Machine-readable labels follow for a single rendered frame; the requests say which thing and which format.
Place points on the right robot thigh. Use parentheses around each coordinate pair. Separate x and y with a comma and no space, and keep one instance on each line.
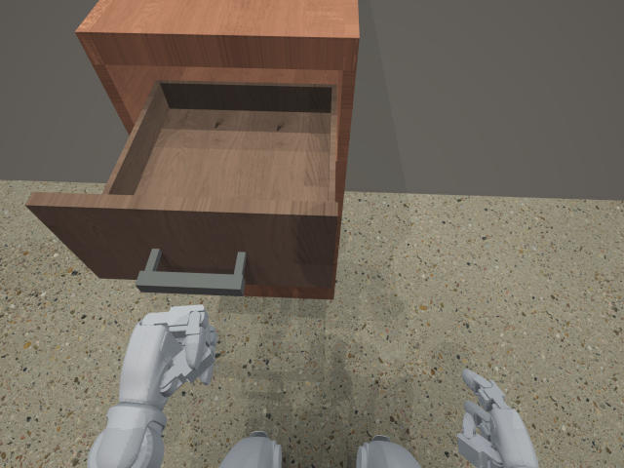
(381,454)

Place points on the drawer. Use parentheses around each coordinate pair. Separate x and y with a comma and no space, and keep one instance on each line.
(211,169)

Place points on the handle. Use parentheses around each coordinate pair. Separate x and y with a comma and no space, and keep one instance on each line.
(152,281)

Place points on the robot left forearm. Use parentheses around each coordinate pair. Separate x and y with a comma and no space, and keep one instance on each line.
(131,439)

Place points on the robot right hand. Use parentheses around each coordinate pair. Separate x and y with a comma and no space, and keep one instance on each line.
(504,441)

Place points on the left robot shin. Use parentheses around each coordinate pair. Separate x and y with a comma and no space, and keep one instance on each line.
(258,434)

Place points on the robot left hand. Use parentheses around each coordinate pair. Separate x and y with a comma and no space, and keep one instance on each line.
(181,336)

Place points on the cabinet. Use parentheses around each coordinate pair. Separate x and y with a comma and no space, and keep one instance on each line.
(133,43)

